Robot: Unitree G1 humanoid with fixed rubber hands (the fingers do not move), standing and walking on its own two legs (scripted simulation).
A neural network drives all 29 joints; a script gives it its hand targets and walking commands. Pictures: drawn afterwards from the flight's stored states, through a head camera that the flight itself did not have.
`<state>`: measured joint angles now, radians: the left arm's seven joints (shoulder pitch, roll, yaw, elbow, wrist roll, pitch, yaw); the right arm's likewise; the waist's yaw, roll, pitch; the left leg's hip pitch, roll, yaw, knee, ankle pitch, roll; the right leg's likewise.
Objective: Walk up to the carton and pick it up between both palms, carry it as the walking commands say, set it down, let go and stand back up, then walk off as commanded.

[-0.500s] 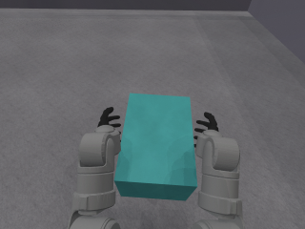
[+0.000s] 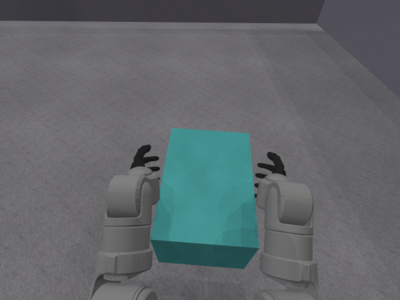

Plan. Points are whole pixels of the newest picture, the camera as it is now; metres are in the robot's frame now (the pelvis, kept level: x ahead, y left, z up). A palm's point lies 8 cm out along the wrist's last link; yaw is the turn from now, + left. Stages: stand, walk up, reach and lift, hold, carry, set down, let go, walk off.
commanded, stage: carry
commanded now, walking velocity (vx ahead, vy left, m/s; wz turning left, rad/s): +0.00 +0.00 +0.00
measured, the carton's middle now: (205, 194) +0.35 +0.00 +0.02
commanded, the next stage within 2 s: none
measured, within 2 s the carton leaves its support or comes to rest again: neither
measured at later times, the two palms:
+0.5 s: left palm (148, 178) +0.32 +0.11 +0.11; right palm (282, 187) +0.31 -0.14 +0.11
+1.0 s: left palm (155, 181) +0.32 +0.10 +0.09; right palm (285, 192) +0.31 -0.16 +0.09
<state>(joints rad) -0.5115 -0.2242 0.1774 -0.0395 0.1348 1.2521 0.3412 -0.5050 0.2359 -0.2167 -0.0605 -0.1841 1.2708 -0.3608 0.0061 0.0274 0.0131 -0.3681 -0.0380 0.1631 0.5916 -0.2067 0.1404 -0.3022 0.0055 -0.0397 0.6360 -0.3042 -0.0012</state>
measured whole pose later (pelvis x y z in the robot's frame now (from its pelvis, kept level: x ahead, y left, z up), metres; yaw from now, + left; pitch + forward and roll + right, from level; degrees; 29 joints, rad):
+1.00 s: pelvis +0.00 -0.02 +0.00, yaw -1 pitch -2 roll -1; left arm -0.51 -0.21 0.19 0.14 0.15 1.08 0.30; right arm -0.48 0.23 -0.24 0.07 -0.18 1.12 -0.35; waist 0.01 0.03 0.00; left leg -0.37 -0.02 0.16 0.59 -0.20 0.11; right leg -0.31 0.02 -0.04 0.64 -0.30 -0.03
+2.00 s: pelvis +0.00 -0.02 +0.00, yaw -1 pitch -2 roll -1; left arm -0.44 -0.20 0.20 0.29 0.21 0.81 0.20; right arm -0.41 0.20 -0.21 0.23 -0.18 0.85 -0.30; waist 0.01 0.03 -0.01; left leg -0.37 -0.02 0.16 0.59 -0.20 0.12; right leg -0.31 0.02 -0.04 0.63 -0.30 -0.03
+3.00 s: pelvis -0.04 -0.06 -0.01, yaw +1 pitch -10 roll +1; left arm -0.52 -0.17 0.47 0.69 0.34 0.42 0.05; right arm -0.54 0.18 -0.42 0.76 -0.25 0.39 -0.14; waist 0.01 -0.04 0.15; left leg -0.30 -0.03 0.10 0.62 -0.17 0.07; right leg -0.25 0.06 -0.02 0.73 -0.34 -0.07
